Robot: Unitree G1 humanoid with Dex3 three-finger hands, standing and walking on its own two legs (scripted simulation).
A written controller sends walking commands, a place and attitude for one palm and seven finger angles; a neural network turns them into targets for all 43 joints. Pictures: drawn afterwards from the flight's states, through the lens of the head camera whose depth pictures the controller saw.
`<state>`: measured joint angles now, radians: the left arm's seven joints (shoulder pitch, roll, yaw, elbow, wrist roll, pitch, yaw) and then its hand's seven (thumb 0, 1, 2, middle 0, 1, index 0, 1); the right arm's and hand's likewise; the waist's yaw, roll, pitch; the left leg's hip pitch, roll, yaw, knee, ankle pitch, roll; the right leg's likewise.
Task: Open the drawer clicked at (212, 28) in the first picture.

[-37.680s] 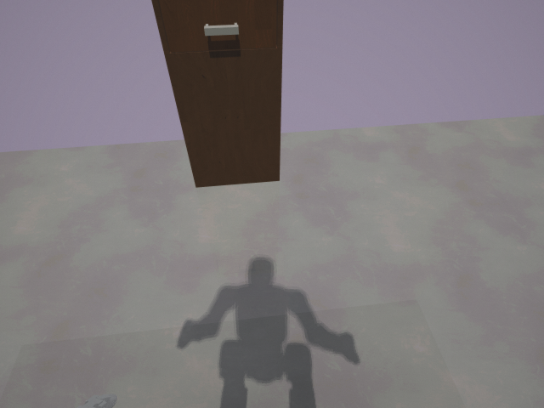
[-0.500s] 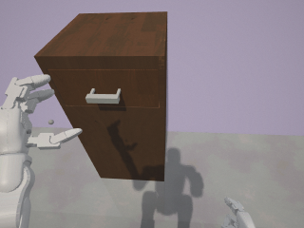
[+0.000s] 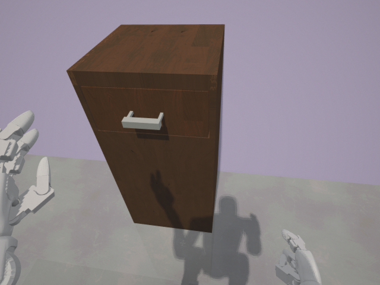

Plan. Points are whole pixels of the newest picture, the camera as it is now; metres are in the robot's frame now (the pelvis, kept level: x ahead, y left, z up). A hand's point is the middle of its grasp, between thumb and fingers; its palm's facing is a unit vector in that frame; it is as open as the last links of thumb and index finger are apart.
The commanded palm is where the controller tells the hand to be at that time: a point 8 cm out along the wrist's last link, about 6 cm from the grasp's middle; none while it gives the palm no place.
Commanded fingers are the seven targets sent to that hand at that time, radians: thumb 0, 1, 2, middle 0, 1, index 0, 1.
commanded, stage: draw the hand back to the body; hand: left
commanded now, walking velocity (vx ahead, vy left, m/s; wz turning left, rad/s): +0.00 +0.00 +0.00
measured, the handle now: (143, 118) +0.57 +0.25 +0.03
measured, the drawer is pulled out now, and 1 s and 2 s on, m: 0.00 0.00 0.00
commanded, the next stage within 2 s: step back with the hand held close in 0.08 s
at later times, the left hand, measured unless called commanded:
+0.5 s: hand (46, 191) +0.18 +0.25 +0.19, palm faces +0.31 -0.80 -0.52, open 7.5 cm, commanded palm +0.12 +0.31 +0.23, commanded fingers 0.00 0.90 0.90 -0.20 -0.30 -0.20 -0.30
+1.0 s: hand out of the picture +0.11 +0.28 +0.21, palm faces +0.42 -0.80 -0.42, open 7.4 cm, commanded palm +0.06 +0.33 +0.23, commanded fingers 0.00 0.90 0.90 -0.20 -0.30 -0.20 -0.30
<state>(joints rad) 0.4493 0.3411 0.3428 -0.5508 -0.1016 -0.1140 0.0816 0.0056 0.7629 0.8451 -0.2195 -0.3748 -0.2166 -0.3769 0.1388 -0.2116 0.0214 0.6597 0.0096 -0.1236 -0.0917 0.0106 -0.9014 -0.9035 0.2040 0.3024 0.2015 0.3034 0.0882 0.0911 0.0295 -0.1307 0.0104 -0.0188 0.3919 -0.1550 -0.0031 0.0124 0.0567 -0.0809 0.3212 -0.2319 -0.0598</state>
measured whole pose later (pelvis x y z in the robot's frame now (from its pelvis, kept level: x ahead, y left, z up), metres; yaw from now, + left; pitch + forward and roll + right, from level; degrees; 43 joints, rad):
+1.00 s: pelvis -0.07 +0.05 -0.02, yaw +1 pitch +0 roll -4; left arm 0.54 0.43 0.43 -0.79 -0.05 -0.21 0.14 0.01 0.88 0.90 -0.21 -0.30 -0.21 -0.30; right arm 0.19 -0.22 0.00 0.60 0.01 -0.08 -0.08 0.01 -0.90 -0.90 0.21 0.30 0.21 0.30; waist 0.02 0.02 0.02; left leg -0.48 -0.01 -0.04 0.64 -0.17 0.02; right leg -0.32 0.03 -0.11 0.56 -0.23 -0.01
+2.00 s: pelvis -0.29 +0.05 -0.01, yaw +3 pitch +1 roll +1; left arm 0.45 0.40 0.48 -0.57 -0.04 -0.20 0.16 0.00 0.88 0.90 -0.21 -0.30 -0.21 -0.30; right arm 0.28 -0.25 -0.01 0.65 0.01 -0.10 -0.08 0.01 -0.90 -0.90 0.20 0.30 0.20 0.30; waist 0.00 0.01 -0.07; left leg -0.21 0.02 -0.01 0.54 -0.34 -0.03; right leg -0.37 -0.04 -0.10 0.56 -0.20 -0.03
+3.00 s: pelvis -0.30 +0.03 -0.01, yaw +5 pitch +0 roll +0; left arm 0.59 0.41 0.41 -0.67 -0.03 -0.20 0.14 0.01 0.88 0.90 -0.21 -0.30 -0.21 -0.30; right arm 0.21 -0.19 0.03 0.59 0.00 -0.11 -0.05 0.01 -0.90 -0.90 0.21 0.30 0.20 0.30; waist 0.00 -0.01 0.02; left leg -0.20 -0.01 0.03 0.46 -0.26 0.01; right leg -0.29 0.01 -0.06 0.46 -0.17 -0.04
